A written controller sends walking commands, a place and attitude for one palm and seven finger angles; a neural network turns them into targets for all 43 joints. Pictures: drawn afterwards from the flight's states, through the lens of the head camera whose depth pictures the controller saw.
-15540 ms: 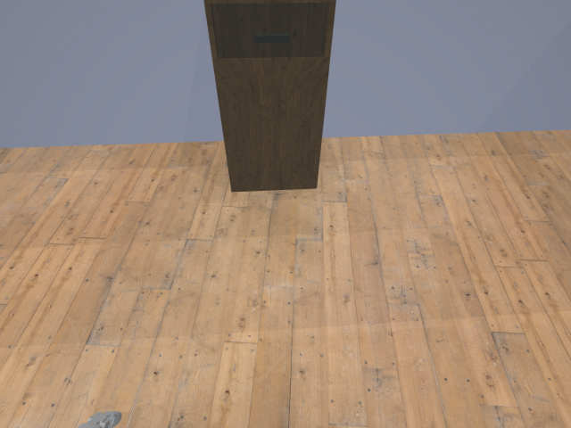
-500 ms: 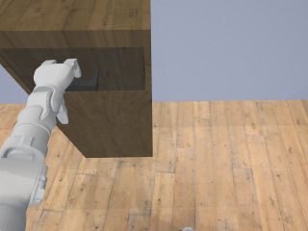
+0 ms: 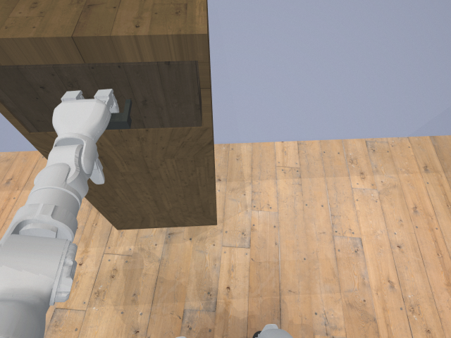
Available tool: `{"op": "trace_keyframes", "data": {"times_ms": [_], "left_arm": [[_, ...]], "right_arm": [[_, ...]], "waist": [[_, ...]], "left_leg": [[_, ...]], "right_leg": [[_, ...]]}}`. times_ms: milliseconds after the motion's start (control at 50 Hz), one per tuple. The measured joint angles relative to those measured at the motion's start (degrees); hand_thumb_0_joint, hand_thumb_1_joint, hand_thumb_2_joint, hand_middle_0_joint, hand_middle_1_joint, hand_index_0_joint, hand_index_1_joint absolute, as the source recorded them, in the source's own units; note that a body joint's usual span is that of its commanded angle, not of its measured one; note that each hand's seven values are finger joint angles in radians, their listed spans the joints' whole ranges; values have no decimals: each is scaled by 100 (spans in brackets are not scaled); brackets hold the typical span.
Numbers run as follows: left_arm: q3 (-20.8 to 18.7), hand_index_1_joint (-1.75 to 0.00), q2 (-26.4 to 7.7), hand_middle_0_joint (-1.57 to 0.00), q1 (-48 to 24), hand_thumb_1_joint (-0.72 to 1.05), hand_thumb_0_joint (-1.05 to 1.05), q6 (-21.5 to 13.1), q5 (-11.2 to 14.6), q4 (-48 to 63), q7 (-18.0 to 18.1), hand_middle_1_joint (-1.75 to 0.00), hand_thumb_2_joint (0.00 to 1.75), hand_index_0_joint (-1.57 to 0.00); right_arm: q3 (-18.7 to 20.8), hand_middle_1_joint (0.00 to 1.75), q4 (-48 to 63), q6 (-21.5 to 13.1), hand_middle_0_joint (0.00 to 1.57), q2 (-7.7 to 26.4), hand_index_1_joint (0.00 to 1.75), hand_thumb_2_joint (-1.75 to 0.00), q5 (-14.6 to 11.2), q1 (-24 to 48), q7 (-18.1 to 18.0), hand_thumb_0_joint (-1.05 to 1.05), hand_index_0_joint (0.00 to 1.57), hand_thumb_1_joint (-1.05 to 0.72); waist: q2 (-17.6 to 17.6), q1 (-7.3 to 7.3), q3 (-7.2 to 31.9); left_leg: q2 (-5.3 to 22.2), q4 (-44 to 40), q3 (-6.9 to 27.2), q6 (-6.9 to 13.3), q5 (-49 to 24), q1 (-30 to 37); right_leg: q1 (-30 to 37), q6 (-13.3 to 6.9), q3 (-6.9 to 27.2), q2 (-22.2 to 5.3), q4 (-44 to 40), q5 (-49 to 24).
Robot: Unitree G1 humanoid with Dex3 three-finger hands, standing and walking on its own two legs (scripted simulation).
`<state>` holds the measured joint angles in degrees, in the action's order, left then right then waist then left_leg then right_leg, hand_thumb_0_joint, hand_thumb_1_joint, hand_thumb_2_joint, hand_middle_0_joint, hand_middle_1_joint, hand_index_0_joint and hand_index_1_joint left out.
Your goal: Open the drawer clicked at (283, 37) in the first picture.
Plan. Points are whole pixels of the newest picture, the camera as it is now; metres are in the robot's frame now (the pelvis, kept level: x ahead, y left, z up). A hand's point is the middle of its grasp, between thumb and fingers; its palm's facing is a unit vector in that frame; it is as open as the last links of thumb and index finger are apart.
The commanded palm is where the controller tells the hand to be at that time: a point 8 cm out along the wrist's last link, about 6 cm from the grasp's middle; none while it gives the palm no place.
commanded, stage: lower the fingers behind the handle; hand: left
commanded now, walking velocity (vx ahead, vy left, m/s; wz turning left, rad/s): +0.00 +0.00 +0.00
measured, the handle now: (100, 113) +0.54 +0.24 +0.04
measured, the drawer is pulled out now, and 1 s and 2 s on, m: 0.00 0.00 0.04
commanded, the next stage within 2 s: close the thumb around the handle in 0.72 s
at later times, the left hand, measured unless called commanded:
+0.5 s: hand (97, 144) +0.48 +0.24 +0.02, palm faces -0.05 -0.01 -1.00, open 14.0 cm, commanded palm +0.46 +0.24 +0.07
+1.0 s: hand (97, 144) +0.48 +0.24 +0.02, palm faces -0.05 -0.01 -1.00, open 13.1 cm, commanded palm +0.46 +0.24 +0.07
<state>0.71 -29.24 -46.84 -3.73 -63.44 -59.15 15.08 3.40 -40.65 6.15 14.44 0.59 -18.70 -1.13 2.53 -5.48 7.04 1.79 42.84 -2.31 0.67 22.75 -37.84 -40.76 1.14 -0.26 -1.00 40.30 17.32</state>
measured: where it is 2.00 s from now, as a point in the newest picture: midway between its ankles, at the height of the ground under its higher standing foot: outside the picture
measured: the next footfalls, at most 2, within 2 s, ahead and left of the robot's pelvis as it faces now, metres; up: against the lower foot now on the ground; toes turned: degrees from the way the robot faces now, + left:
none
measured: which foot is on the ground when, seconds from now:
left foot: down 0.00-1.00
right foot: down 0.00-1.00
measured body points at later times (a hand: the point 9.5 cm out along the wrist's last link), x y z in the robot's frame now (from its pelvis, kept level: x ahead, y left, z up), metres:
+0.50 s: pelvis -0.01 +0.00 -0.01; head +0.10 +0.00 +0.43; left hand +0.48 +0.24 +0.07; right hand +0.01 -0.28 -0.14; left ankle -0.03 +0.11 -0.71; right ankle +0.01 -0.14 -0.71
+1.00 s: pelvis +0.00 +0.01 -0.01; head +0.10 +0.01 +0.43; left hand +0.48 +0.24 +0.08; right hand +0.01 -0.27 -0.14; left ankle -0.03 +0.11 -0.71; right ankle +0.01 -0.14 -0.71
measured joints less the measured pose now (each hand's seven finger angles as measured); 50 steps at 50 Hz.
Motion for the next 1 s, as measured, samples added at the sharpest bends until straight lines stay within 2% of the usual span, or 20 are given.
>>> {"op": "trace_keyframes", "data": {"times_ms": [120,300,400,560,860,1000], "left_arm": [[-66,-120,-147,-27,75,-49,0,-210,22,33,-143,-117,30,-31],[-145,-118,-210,-24,109,-49,0,-480,0,81,49,-117,30,-27],[-73,-119,-159,-23,81,-49,0,-372,-54,57,202,-117,30,-27],[-75,-120,-113,-27,-20,-49,0,-231,-48,-25,167,-119,30,-29],[-64,-120,-94,-28,60,-49,0,-305,-10,4,104,-120,30,-31],[-5,-121,-92,-29,-39,-36,0,-278,-27,-65,180,-121,36,-32]], "right_arm": [[10,30,73,-21,20,47,30,-89,5,-82,-70,1,20,-91],[42,30,22,-62,20,124,30,-89,19,-144,-56,1,20,-91],[79,30,-10,-82,20,122,30,-89,39,-134,-17,1,20,-91],[46,30,-32,-104,20,66,30,-89,67,-101,-10,1,20,-91],[-1,30,-29,-60,20,7,30,-89,62,-139,4,1,20,-91],[-2,30,-34,-59,20,50,30,-89,49,-111,-2,1,20,-91]], "waist": [[-13,-18,6],[-72,12,31],[-66,4,70],[-28,-49,71],[2,-30,89],[-16,-29,62]], "left_leg": [[18,-3,-48,-5,-9,-2],[17,205,-58,9,62,-271],[15,350,-39,19,113,-455],[-2,452,-12,42,150,-572],[-7,448,-23,61,181,-493],[-17,469,3,59,180,-529]], "right_leg": [[-32,-4,48,21,12,-20],[-303,5,66,18,212,39],[-464,18,52,12,319,74],[-547,42,30,-7,374,96],[-464,62,44,-10,354,113],[-489,58,20,-20,378,124]]}}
